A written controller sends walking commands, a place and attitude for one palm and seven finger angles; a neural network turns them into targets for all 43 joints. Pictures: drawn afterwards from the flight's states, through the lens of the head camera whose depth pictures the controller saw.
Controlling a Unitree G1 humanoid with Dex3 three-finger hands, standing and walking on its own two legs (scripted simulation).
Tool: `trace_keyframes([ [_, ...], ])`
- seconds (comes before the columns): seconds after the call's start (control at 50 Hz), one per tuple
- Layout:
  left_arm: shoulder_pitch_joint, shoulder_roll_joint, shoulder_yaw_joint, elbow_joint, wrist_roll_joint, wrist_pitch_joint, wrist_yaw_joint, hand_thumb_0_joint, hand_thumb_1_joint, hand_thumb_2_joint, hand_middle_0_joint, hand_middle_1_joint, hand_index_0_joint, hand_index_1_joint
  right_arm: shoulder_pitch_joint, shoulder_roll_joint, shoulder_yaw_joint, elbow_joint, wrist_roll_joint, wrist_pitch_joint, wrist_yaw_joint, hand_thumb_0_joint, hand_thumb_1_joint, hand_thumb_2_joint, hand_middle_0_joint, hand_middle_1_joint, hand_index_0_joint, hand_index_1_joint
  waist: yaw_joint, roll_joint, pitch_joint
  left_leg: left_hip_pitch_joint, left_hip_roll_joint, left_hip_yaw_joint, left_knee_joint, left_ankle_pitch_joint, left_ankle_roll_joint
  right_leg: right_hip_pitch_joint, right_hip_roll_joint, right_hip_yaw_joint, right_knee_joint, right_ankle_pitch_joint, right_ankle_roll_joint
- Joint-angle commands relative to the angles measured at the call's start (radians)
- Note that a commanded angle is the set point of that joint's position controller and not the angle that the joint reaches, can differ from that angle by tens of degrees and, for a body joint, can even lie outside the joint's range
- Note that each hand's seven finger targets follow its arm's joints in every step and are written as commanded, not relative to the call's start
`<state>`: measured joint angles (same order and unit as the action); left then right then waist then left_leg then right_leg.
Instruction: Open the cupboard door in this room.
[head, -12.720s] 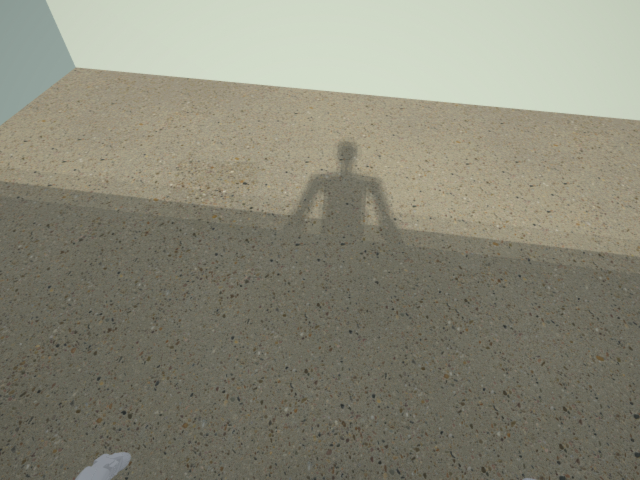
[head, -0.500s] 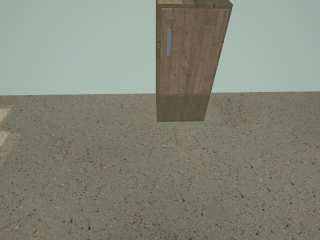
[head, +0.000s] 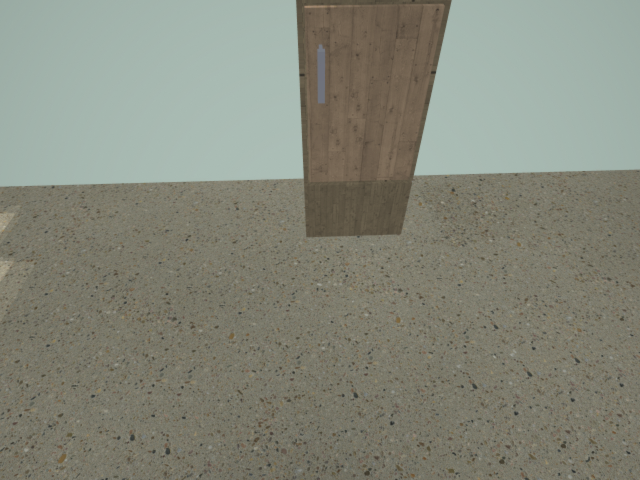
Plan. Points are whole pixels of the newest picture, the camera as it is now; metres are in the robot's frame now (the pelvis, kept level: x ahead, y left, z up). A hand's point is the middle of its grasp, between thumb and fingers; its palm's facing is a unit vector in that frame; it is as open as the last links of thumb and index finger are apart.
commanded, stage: stand and wait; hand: left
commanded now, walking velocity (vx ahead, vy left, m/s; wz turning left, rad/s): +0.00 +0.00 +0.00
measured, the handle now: (320, 74) +1.18 +0.06 -0.02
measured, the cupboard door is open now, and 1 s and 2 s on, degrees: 0 0 0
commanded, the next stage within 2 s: look at it before walking up in 0.32 s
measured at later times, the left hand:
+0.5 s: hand out of the picture -0.02 +0.14 -0.18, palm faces +0.06 -0.98 -0.16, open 7.4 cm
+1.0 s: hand out of the picture +0.00 +0.16 -0.18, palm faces +0.04 -0.99 -0.17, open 7.4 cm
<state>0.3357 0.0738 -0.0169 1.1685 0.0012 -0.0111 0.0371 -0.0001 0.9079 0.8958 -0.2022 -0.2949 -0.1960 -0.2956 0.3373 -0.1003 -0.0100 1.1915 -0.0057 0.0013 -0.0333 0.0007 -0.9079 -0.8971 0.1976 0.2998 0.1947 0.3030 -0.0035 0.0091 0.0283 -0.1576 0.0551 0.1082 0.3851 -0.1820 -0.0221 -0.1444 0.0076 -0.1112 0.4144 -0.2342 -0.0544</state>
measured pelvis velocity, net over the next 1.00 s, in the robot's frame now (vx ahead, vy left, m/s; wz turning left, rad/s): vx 0.02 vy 0.01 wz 0.00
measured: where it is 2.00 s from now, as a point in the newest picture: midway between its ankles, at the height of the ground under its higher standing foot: outside the picture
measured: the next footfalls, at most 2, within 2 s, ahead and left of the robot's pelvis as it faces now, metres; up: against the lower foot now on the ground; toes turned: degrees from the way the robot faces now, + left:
right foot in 1.56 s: +0.07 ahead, -0.14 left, +0.00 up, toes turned -23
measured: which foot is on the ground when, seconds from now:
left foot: down 0.00-1.00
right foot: down 0.00-1.00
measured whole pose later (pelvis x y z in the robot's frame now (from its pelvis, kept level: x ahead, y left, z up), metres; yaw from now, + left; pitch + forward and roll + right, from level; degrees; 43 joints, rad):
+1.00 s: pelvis +0.02 +0.01 +0.00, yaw +0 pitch -2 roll +0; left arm 0.32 0.11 -0.01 1.14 0.01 -0.02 0.04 0.00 0.91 0.90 -0.20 -0.29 -0.20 -0.30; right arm 0.29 -0.11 -0.01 1.17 -0.01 -0.01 -0.04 0.00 -0.91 -0.90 0.20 0.30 0.20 0.30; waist 0.00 0.00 0.04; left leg -0.15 0.05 0.11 0.39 -0.22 -0.02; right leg -0.12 0.01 -0.10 0.40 -0.25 -0.04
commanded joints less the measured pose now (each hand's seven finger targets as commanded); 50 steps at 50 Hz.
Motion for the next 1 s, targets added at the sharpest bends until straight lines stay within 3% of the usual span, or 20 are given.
trace_keyframes([
  [0.0, 0.072, 0.106, 0.018, -0.021, 0.003, -0.015, 0.012, 0.0, 0.9, 0.9, -0.2, -0.3, -0.2, -0.3, 0.062, -0.054, -0.006, -0.017, -0.002, -0.008, -0.004, 0.0, -0.9, -0.9, 0.2, 0.3, 0.2, 0.3, -0.004, -0.011, 0.091, 0.019, 0.061, -0.076, -0.04, 0.002, 0.029, -0.14, -0.141, 0.168, -0.152, -0.016, 0.018],
  [0.16, 0.085, 0.098, 0.021, -0.022, 0.006, -0.018, 0.013, 0.0, 0.9, 0.9, -0.2, -0.3, -0.2, -0.3, 0.065, -0.054, -0.01, -0.026, -0.003, -0.007, -0.004, 0.0, -0.9, -0.9, 0.2, 0.3, 0.2, 0.3, -0.005, -0.032, 0.097, 0.01, 0.059, -0.072, -0.02, -0.002, 0.026, -0.153, -0.139, 0.176, -0.164, -0.041, 0.016],
  [0.54, 0.084, 0.111, 0.023, -0.032, 0.003, -0.022, 0.013, 0.0, 0.9, 0.9, -0.2, -0.3, -0.2, -0.3, 0.055, -0.07, -0.006, -0.028, -0.003, -0.019, -0.008, 0.0, -0.9, -0.9, 0.2, 0.3, 0.2, 0.3, 0.004, -0.021, 0.056, 0.015, 0.075, -0.075, -0.029, 0.069, 0.03, -0.064, -0.137, 0.148, -0.111, 0.161, 0.015],
  [0.78, 0.073, 0.122, 0.022, -0.038, 0.005, -0.019, 0.013, 0.0, 0.9, 0.9, -0.2, -0.3, -0.2, -0.3, 0.046, -0.08, -0.007, -0.03, -0.002, -0.02, -0.006, 0.0, -0.9, -0.9, 0.2, 0.3, 0.2, 0.3, 0.005, -0.01, 0.087, 0.007, 0.075, -0.081, -0.044, 0.052, 0.033, -0.073, -0.132, 0.144, -0.117, 0.114, 0.018],
  [0.9, 0.07, 0.13, 0.024, -0.041, 0.005, -0.022, 0.012, 0.0, 0.9, 0.9, -0.2, -0.3, -0.2, -0.3, 0.037, -0.093, -0.01, -0.037, -0.001, -0.026, -0.007, 0.0, -0.9, -0.9, 0.2, 0.3, 0.2, 0.3, 0.005, -0.009, 0.049, 0.029, 0.079, -0.086, -0.042, 0.089, 0.04, -0.049, -0.134, 0.141, -0.104, 0.164, 0.019],
  [0.98, 0.062, 0.137, 0.025, -0.042, 0.006, -0.022, 0.011, 0.0, 0.9, 0.9, -0.2, -0.3, -0.2, -0.3, 0.025, -0.103, -0.013, -0.042, 0.0, -0.026, -0.006, 0.0, -0.9, -0.9, 0.2, 0.3, 0.2, 0.3, 0.003, -0.011, 0.063, 0.027, 0.079, -0.088, -0.048, 0.073, 0.041, -0.06, -0.134, 0.14, -0.108, 0.139, 0.02],
])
